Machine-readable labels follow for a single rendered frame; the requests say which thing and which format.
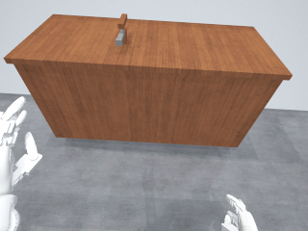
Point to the left robot forearm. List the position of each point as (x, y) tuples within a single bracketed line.
[(9, 218)]

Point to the tap lever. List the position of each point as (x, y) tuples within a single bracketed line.
[(120, 37)]

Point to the counter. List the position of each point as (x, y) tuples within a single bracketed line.
[(170, 82)]

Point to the robot left hand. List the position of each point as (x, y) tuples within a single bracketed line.
[(10, 123)]

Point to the robot right hand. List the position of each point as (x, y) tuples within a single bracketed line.
[(242, 221)]

